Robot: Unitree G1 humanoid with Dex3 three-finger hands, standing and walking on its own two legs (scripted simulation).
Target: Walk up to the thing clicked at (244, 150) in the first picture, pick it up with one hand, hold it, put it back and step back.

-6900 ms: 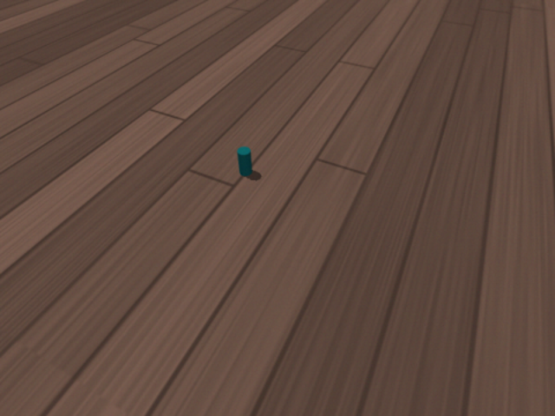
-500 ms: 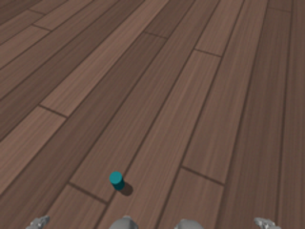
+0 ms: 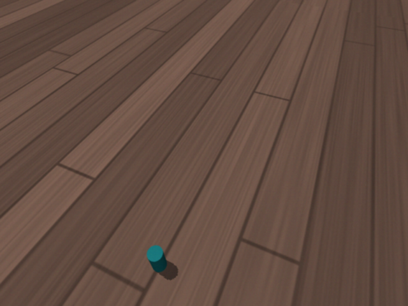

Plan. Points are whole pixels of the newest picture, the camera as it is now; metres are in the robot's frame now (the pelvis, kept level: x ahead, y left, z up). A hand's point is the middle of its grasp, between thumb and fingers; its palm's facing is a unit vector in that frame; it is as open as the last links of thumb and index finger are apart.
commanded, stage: walk up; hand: left
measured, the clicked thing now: (157, 259) +0.45 +0.23 -0.69
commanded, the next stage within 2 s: none
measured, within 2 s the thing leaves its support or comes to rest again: neither
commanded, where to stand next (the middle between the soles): +0.12 +0.02 m, yaw +2 degrees
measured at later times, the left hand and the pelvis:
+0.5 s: hand out of the picture +0.13 +0.26 -0.14, palm faces +0.00 -0.93 -0.37, open 7.4 cm; pelvis +0.04 -0.01 +0.00, yaw +1 degrees
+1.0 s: hand out of the picture +0.13 +0.27 -0.15, palm faces +0.06 -0.91 -0.41, open 7.4 cm; pelvis +0.05 +0.00 +0.00, yaw +2 degrees
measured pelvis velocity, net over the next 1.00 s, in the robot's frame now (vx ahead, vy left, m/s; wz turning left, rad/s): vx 0.05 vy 0.00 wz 0.04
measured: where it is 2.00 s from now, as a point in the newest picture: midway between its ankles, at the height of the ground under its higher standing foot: outside the picture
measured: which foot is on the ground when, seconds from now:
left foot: down 0.00-0.58, up 0.60-0.90, down 0.92-1.00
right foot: down 0.00-0.96, up 0.98-1.00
